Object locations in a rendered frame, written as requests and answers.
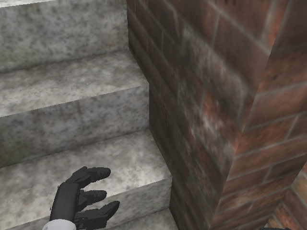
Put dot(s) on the robot left forearm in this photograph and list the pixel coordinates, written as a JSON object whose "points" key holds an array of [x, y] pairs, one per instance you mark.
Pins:
{"points": [[59, 224]]}

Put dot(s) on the left robot hand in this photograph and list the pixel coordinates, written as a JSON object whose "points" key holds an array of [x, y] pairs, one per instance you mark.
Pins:
{"points": [[70, 200]]}

